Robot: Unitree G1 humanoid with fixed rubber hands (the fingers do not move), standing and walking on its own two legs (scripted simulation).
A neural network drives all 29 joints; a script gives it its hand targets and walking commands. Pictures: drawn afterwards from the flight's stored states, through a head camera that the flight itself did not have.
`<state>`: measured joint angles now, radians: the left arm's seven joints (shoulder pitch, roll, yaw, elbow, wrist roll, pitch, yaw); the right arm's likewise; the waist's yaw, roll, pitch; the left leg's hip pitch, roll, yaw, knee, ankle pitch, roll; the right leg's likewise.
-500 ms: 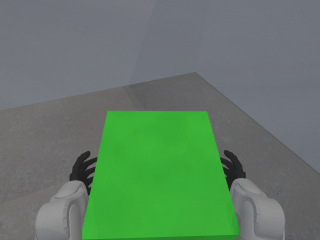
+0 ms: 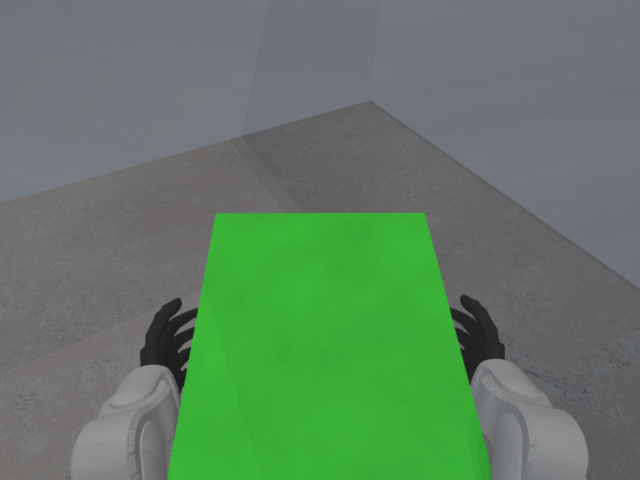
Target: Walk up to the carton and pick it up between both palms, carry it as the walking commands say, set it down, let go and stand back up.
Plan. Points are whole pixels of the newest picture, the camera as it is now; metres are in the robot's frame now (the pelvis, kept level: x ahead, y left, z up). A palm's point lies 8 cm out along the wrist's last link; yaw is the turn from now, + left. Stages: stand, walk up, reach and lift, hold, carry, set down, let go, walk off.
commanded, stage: carry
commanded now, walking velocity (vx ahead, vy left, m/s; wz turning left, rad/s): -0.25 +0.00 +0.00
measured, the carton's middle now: (321, 365) +0.26 -0.01 +0.02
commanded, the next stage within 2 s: none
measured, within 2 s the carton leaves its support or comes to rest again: neither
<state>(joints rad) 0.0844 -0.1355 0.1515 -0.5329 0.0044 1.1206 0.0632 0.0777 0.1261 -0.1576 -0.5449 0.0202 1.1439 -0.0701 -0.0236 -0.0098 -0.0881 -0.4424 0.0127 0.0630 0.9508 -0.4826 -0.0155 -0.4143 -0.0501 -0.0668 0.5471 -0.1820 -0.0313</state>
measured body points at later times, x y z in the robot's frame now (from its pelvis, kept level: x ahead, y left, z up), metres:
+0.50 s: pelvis -0.20 +0.00 -0.01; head -0.21 -0.01 +0.44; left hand +0.05 +0.17 +0.08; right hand +0.03 -0.17 +0.06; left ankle -0.09 +0.12 -0.73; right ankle -0.23 -0.10 -0.74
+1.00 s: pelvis -0.40 +0.02 +0.00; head -0.42 +0.05 +0.45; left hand -0.18 +0.22 +0.07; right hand -0.16 -0.12 +0.08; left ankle -0.40 +0.12 -0.73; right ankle -0.36 -0.10 -0.66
